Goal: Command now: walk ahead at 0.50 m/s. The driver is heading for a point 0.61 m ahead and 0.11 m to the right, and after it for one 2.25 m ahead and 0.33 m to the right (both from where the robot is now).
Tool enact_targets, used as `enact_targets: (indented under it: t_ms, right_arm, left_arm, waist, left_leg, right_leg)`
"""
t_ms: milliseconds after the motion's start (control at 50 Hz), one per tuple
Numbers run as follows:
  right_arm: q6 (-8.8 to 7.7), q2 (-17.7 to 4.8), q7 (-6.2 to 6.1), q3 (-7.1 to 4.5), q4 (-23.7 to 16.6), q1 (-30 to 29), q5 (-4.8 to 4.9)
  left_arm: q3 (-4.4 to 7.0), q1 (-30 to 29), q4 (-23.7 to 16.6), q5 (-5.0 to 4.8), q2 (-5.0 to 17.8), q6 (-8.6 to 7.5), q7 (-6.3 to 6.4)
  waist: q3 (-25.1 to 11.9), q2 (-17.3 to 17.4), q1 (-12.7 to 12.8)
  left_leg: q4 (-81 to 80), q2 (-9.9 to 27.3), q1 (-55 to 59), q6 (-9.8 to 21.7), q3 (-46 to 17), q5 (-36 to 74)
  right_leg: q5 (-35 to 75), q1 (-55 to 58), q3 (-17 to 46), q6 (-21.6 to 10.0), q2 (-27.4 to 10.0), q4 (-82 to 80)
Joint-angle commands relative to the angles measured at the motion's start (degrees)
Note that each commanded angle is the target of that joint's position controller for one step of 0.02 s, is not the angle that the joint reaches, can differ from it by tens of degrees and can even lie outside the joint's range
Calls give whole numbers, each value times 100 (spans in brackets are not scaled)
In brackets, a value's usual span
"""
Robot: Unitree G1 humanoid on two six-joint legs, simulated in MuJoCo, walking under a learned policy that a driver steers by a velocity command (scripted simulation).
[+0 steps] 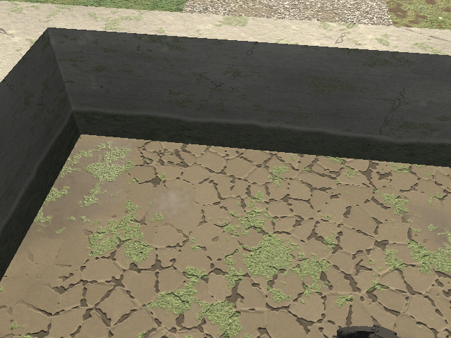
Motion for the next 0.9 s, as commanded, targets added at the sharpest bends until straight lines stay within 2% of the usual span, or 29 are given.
enact_targets:
  t_ms: [20, 40, 60, 120, 140, 180, 200, 240, 260, 300, 320, 360, 380, 420, 440, 500, 540, 600, 620, 640, 680, 700, 740, 760, 800, 820, 860, 880, 900]
  right_arm:
    - [-150, -311, 51, -96, -610, -620, -79]
    - [-135, -389, -37, -119, -455, -355, 20]
    - [-106, -408, -48, -119, -510, -568, 46]
    - [-100, -337, 39, -89, -680, -813, -32]
    - [-101, -368, -34, -115, -489, -401, 12]
    - [-125, -344, 38, -94, -672, -791, -46]
    - [-124, -365, -38, -116, -487, -397, 9]
    - [-123, -341, 37, -92, -674, -792, -41]
    - [-121, -360, -39, -114, -489, -397, 12]
    - [-121, -337, 37, -90, -675, -789, -41]
    - [-121, -356, -40, -112, -490, -393, 11]
    - [-123, -335, 36, -89, -676, -787, -41]
    - [-123, -355, -41, -111, -491, -391, 11]
    - [-125, -334, 35, -88, -677, -784, -41]
    - [-124, -353, -41, -111, -491, -387, 11]
    - [-123, -323, 34, -86, -682, -791, -46]
    - [-141, -373, -38, -111, -459, -317, 14]
    - [-85, -368, -53, -111, -554, -600, 33]
    - [-112, -320, 34, -83, -684, -779, -36]
    - [-111, -351, -38, -109, -493, -366, 9]
    - [-135, -327, 34, -89, -675, -758, -50]
    - [-133, -348, -42, -110, -490, -364, 6]
    - [-133, -325, 32, -87, -676, -762, -44]
    - [-130, -344, -43, -108, -491, -366, 9]
    - [-131, -322, 32, -85, -677, -760, -44]
    - [-130, -342, -44, -107, -492, -363, 9]
    - [-132, -321, 31, -84, -678, -759, -44]
    - [-132, -340, -44, -106, -493, -361, 9]
    - [-111, -375, -52, -108, -521, -509, 32]
  left_arm:
    - [110, -551, -563, 7, 400, -46, 15]
    - [138, -239, -458, 22, 420, -103, 16]
    - [101, -296, -482, 14, 351, -109, 10]
    - [79, -634, -599, -29, 358, -61, 4]
    - [117, -294, -454, 25, 402, -111, 11]
    - [75, -588, -588, -18, 350, -63, 10]
    - [120, -265, -439, 22, 414, -119, 16]
    - [74, -604, -588, -21, 351, -59, 13]
    - [118, -273, -441, 23, 408, -115, 16]
    - [71, -602, -587, -20, 345, -56, 12]
    - [116, -267, -438, 25, 405, -113, 15]
    - [71, -599, -585, -19, 346, -55, 12]
    - [116, -265, -437, 25, 405, -112, 15]
    - [70, -598, -584, -18, 346, -54, 12]
    - [115, -265, -436, 25, 405, -111, 15]
    - [69, -595, -575, -22, 351, -63, 7]
    - [119, -231, -442, 22, 401, -100, 16]
    - [89, -339, -454, 11, 369, -126, 4]
    - [72, -623, -583, -27, 360, -58, 6]
    - [107, -284, -439, 24, 401, -107, 14]
    - [67, -579, -573, -17, 349, -58, 11]
    - [111, -256, -425, 21, 410, -115, 17]
    - [67, -595, -574, -20, 350, -55, 13]
    - [109, -265, -428, 23, 404, -110, 17]
    - [64, -595, -574, -18, 343, -51, 12]
    - [107, -263, -427, 24, 401, -108, 16]
    - [64, -595, -574, -18, 343, -50, 12]
    - [107, -263, -426, 24, 401, -107, 16]
    - [91, -289, -456, 10, 370, -111, 9]
  waist:
    - [-407, -50, -120]
    - [-817, 39, 20]
    - [-461, 150, 69]
    - [6, 26, -76]
    - [-640, 44, -14]
    - [-71, 41, -71]
    - [-721, 34, -8]
    - [-52, 33, -74]
    - [-713, 32, -9]
    - [-53, 39, -74]
    - [-718, 38, -8]
    - [-53, 44, -73]
    - [-717, 42, -7]
    - [-52, 46, -73]
    - [-716, 43, -7]
    - [-48, 31, -73]
    - [-795, 56, 14]
    - [-296, 119, 37]
    - [8, 19, -82]
    - [-636, 42, -17]
    - [-71, 38, -76]
    - [-720, 36, -11]
    - [-51, 33, -78]
    - [-711, 35, -11]
    - [-51, 41, -78]
    - [-714, 41, -9]
    - [-51, 46, -76]
    - [-713, 45, -9]
    - [-381, 126, 57]
  left_leg:
    - [-459, 548, -293, 82, -290, 2642]
    - [-682, 545, -165, 95, -539, 1844]
    - [-746, 560, -313, 108, -586, 1727]
    - [-536, 573, -483, 81, -315, 2497]
    - [-715, 545, -272, 92, -556, 1713]
    - [-519, 557, -439, 83, -301, 2503]
    - [-696, 542, -200, 102, -545, 1741]
    - [-513, 563, -448, 84, -295, 2525]
    - [-690, 546, -201, 102, -541, 1757]
    - [-510, 565, -448, 84, -290, 2528]
    - [-689, 549, -201, 103, -539, 1756]
    - [-510, 568, -448, 85, -288, 2528]
    - [-689, 553, -201, 104, -536, 1755]
    - [-510, 571, -448, 86, -285, 2527]
    - [-689, 555, -202, 105, -534, 1752]
    - [-506, 578, -433, 93, -288, 2512]
    - [-678, 553, -190, 96, -504, 1802]
    - [-767, 593, -358, 120, -585, 1630]
    - [-527, 590, -472, 88, -282, 2491]
    - [-705, 559, -264, 96, -520, 1711]
    - [-509, 574, -428, 89, -266, 2499]
    - [-687, 557, -193, 106, -510, 1737]
    - [-504, 581, -439, 90, -262, 2521]
    - [-682, 563, -196, 106, -507, 1751]
    - [-503, 583, -440, 89, -257, 2522]
    - [-683, 566, -197, 106, -506, 1747]
    - [-504, 586, -442, 90, -255, 2519]
    - [-684, 570, -198, 107, -504, 1742]
    - [-746, 592, -326, 114, -531, 1678]
  right_leg:
    - [2207, 384, 291, -111, -256, -211]
    - [1104, 671, 169, -99, -103, -243]
    - [951, 483, 156, -92, -93, -318]
    - [1998, 186, 279, -94, -228, -287]
    - [1069, 591, 193, -117, -120, -279]
    - [2067, 218, 288, -97, -244, -290]
    - [1096, 622, 198, -121, -124, -287]
    - [2062, 207, 282, -94, -239, -287]
    - [1098, 615, 196, -119, -120, -284]
    - [2059, 203, 282, -92, -235, -283]
    - [1093, 615, 197, -117, -117, -281]
    - [2055, 201, 283, -91, -234, -282]
    - [1090, 613, 198, -116, -116, -280]
    - [2054, 198, 285, -91, -232, -280]
    - [1088, 611, 200, -115, -114, -279]
    - [2075, 198, 301, -102, -235, -289]
    - [1138, 655, 187, -103, -108, -240]
    - [919, 399, 195, -114, -88, -356]
    - [2032, 174, 299, -95, -219, -284]
    - [1103, 581, 209, -118, -114, -276]
    - [2098, 206, 308, -98, -233, -286]
    - [1124, 613, 213, -122, -116, -282]
    - [2087, 194, 302, -95, -228, -282]
    - [1120, 605, 212, -120, -112, -280]
    - [2080, 190, 301, -93, -224, -278]
    - [1111, 604, 213, -118, -109, -277]
    - [2072, 187, 303, -92, -222, -277]
    - [1104, 601, 215, -117, -107, -276]
    - [1000, 444, 200, -107, -79, -317]
Velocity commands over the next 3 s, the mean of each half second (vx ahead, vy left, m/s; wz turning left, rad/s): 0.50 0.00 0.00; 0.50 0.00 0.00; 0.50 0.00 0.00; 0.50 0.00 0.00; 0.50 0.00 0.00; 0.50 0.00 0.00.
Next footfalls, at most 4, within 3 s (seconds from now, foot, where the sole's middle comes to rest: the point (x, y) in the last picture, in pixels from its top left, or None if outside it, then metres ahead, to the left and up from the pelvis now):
none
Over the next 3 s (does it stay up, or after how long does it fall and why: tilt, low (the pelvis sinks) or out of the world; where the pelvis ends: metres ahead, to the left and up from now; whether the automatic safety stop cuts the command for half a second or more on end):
stays up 0.00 0.00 0.00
